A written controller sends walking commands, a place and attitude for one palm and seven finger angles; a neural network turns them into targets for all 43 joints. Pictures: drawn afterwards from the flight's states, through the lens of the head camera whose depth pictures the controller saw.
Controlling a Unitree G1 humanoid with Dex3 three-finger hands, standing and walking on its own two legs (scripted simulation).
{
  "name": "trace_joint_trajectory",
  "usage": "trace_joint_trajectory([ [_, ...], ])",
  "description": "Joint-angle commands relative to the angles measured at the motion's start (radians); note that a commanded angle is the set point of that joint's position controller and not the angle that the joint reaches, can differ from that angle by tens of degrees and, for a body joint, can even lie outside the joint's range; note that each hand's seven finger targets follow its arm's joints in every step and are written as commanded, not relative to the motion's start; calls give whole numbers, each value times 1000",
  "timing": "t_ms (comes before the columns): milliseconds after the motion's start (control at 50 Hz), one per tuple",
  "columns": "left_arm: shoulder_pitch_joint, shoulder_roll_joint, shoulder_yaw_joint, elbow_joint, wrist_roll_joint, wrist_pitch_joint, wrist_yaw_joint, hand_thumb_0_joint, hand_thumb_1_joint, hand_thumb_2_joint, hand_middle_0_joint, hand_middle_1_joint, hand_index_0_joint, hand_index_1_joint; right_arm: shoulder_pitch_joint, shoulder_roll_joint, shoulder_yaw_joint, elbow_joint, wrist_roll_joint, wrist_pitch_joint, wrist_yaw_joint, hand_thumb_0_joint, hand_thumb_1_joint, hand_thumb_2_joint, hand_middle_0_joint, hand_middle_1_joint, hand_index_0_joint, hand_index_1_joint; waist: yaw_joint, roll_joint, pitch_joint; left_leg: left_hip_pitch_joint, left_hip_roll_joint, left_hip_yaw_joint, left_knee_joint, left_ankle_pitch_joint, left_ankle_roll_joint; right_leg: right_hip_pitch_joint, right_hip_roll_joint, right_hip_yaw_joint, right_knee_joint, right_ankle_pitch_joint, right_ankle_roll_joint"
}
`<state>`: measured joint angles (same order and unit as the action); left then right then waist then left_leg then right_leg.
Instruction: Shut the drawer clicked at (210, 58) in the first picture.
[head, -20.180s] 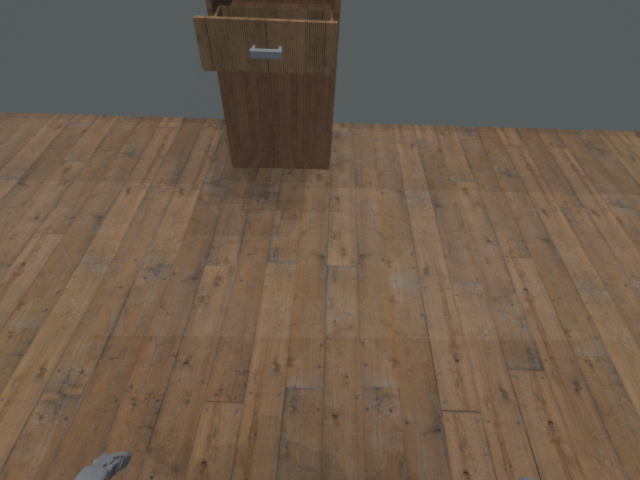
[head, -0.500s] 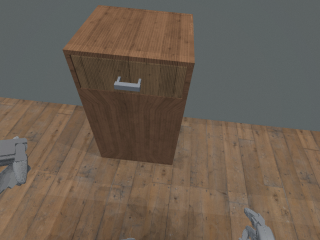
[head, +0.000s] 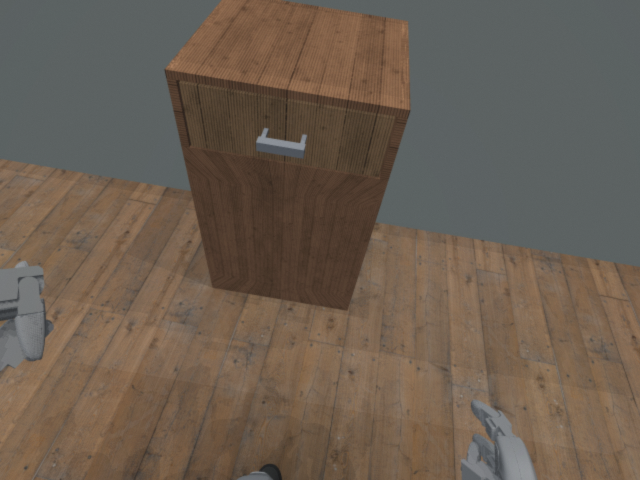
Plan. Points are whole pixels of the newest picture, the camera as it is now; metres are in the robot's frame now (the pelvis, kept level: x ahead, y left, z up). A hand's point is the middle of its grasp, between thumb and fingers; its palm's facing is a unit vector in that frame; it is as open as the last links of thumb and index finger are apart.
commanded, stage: stop stepping back and stand still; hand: left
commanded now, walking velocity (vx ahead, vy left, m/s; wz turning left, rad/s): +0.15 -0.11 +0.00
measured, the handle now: (282, 141) +0.76 +0.11 -0.05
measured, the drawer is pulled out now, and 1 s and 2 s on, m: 0.00 0.00 0.00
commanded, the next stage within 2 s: let the arm hang, fingers relaxed in 0.88 s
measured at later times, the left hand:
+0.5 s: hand (44, 419) +0.14 +0.22 +0.16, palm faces +0.31 -0.86 -0.41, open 3.2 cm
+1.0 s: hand (42, 425) +0.14 +0.22 +0.16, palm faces +0.27 -0.82 -0.50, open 3.2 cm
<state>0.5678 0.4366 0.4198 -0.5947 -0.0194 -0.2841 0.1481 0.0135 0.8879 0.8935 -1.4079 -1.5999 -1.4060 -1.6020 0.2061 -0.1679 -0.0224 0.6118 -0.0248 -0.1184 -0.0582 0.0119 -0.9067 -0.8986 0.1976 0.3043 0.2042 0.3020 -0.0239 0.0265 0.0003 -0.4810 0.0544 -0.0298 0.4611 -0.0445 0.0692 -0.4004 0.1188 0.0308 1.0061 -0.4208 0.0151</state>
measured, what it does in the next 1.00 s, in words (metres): steps on the spot: right foot, then left foot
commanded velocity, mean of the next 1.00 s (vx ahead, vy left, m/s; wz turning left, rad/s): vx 0.11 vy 0.01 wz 0.00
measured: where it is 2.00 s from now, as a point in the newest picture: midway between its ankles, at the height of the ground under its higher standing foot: outside the picture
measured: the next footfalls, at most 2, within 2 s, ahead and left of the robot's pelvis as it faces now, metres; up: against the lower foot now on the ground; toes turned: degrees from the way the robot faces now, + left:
right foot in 0.18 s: -0.12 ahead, -0.11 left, +0.00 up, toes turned -4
left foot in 0.66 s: -0.01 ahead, +0.14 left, +0.00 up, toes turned +1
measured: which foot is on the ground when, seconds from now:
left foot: down 0.00-0.44, up 0.46-0.64, down 0.66-1.00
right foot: up 0.00-0.16, down 0.18-0.68, up 0.70-0.80, down 0.82-1.00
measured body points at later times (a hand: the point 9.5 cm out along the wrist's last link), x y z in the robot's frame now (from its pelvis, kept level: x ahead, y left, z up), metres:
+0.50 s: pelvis -0.07 +0.00 -0.01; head -0.09 +0.00 +0.44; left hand +0.12 +0.27 +0.18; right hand +0.04 -0.26 -0.09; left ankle +0.05 +0.08 -0.71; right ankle -0.16 -0.10 -0.74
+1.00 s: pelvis -0.06 +0.00 +0.00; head -0.06 +0.00 +0.45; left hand +0.12 +0.26 +0.19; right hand +0.07 -0.23 -0.10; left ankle -0.06 +0.13 -0.70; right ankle -0.08 -0.08 -0.74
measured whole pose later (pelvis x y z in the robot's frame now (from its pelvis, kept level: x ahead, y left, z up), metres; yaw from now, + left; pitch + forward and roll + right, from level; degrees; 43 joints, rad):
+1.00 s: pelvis -0.06 +0.00 +0.00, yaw -4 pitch +1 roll +1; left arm 0.65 0.38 0.35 -0.54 -0.02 -0.24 0.12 0.01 0.89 0.89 -1.41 -1.60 -1.41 -1.60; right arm 0.24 -0.18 0.01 0.66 0.00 -0.11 -0.03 0.01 -0.91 -0.90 0.20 0.30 0.21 0.30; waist -0.01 0.00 -0.02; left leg -0.41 0.02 0.06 0.84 -0.39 0.00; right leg -0.25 0.01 -0.05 0.53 -0.29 -0.06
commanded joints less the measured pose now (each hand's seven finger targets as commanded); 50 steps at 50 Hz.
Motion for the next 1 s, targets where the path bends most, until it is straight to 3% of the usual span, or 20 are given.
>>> trace_joint_trajectory([
  [0,74,87,43,-288,-28,-41,17,0,900,900,-1400,-1600,-1400,-1600,-80,-145,-51,-146,9,-76,7,0,-900,-900,200,300,200,300,31,217,-196,237,171,-156,-320,-489,7,68,-25,-69,-154,-116,-18],
  [100,66,154,80,-330,-35,-8,11,0,900,900,-1400,-1600,-1400,-1600,-54,-137,-15,-127,-6,-71,-5,0,-900,-900,200,300,200,300,24,227,-181,337,41,2,-227,-329,-109,203,-42,-111,-736,-63,-68],
  [140,47,189,109,-325,-43,-12,8,0,900,900,-1400,-1600,-1400,-1600,-49,-130,-9,-115,-4,-47,-12,0,-900,-900,200,300,200,300,22,-32,-143,442,-27,66,153,-162,-76,-22,-236,72,-860,101,-111],
  [180,6,248,180,-338,-63,-10,26,0,900,900,-1400,-1600,-1400,-1600,-84,-123,8,-129,-12,-40,-20,0,-900,-900,200,300,200,300,27,-82,-166,325,-14,68,284,-136,-69,18,-383,131,-784,338,-170],
  [240,21,118,92,-219,-64,33,0,0,900,900,-1400,-1600,-1400,-1600,-75,-150,-16,-136,28,-43,-28,0,-900,-900,200,300,200,300,5,-167,-112,372,3,53,138,-57,-53,49,-263,17,-638,285,-113],
  [300,7,96,72,-136,-61,45,-5,0,900,900,-1400,-1600,-1400,-1600,-100,-161,-6,-136,32,-42,-40,0,-900,-900,200,300,200,300,-2,143,-75,456,75,-102,-101,-168,-9,-29,-134,-80,-461,69,-17],
  [340,-23,111,83,-103,-50,53,7,0,900,900,-1400,-1600,-1400,-1600,-114,-161,5,-139,16,-33,-45,0,-900,-900,200,300,200,300,19,254,9,181,150,-262,-382,-614,-55,110,-60,-96,-367,-151,-37],
  [380,-39,113,80,-91,-36,60,9,0,900,900,-1400,-1600,-1400,-1600,-114,-163,0,-140,11,-23,-44,0,-900,-900,200,300,200,300,36,177,41,-51,123,-175,-376,-677,-86,295,-53,-125,-456,-153,-62],
  [400,-41,131,90,-112,-27,52,7,0,900,900,-1400,-1600,-1400,-1600,-114,-159,-8,-146,14,-16,-40,0,-900,-900,200,300,200,300,40,92,24,-58,56,-78,-219,-587,-89,307,-97,-57,-573,-158,-65],
  [440,21,139,70,-166,-31,41,2,0,900,900,-1400,-1600,-1400,-1600,-124,-155,-30,-142,30,5,-21,0,-900,-900,200,300,200,300,52,-344,98,-38,-102,45,571,-293,-93,-52,-476,458,-981,-409,-198],
  [520,22,130,86,-206,-24,-6,-2,0,900,900,-1400,-1600,-1400,-1600,-55,-135,-19,-123,36,-27,-5,0,-900,-900,200,300,200,300,-4,-119,46,-113,26,26,428,-233,-70,159,-392,148,-743,170,-189],
  [600,22,93,59,-135,-16,-6,31,0,900,900,-1400,-1600,-1400,-1600,-46,-144,-22,-101,31,-82,-44,0,-900,-900,200,300,200,300,12,-7,-65,284,-45,147,-32,-136,-27,185,-283,28,-498,401,-100],
  [640,-30,107,60,-206,-15,-18,38,0,900,900,-1400,-1600,-1400,-1600,-30,-187,-38,-119,33,-89,-46,0,-900,-900,200,300,200,300,9,259,-165,577,162,-132,-15,134,69,-54,-159,-52,-195,187,-6],
  [660,-57,122,71,-229,-11,-27,39,0,900,900,-1400,-1600,-1400,-1600,-18,-178,-35,-125,34,-91,-40,0,-900,-900,200,300,200,300,10,273,-164,591,255,-258,-44,244,126,-132,-132,-56,-84,-78,4],
  [700,-45,158,103,-227,-17,-16,29,0,900,900,-1400,-1600,-1400,-1600,2,-152,-26,-104,20,-107,-26,0,-900,-900,200,300,200,300,7,166,-124,531,248,-241,-41,361,133,-134,-141,-36,-149,-111,-4],
  [780,81,112,93,-202,-21,12,18,0,900,900,-1400,-1600,-1400,-1600,-55,-163,-20,-125,40,-92,3,0,-900,-900,200,300,200,300,24,72,-78,128,154,-23,-7,-66,23,264,-140,-67,-472,131,-8],
  [840,92,148,124,-175,-29,26,15,0,900,900,-1400,-1600,-1400,-1600,-87,-131,-21,-141,28,-56,7,0,-900,-900,200,300,200,300,21,-234,34,-4,-56,98,380,-473,-63,64,-379,420,-846,-327,-144],
  [940,86,104,104,-88,-21,8,21,0,900,900,-1400,-1600,-1400,-1600,-69,-113,-1,-126,32,-23,-6,0,-900,-900,200,300,200,300,5,-149,-18,21,0,63,306,-334,-66,208,-365,189,-687,343,-180],
  [960,-100,-98,-267,650,86,187,-111,0,900,900,-1400,-1600,-1400,-1600,-65,-175,-28,109,19,-30,99,0,-900,-900,200,300,200,300,-21,-71,-23,-55,23,64,341,-369,-70,183,-404,27,-470,825,-148],
  [980,-72,-115,-275,683,63,248,-129,0,900,900,-1360,-1557,-1360,-1557,20,-112,-17,90,31,31,91,0,-900,-900,200,300,200,300,-19,-61,-82,87,-34,70,265,-320,-79,170,-319,49,-452,826,-132],
])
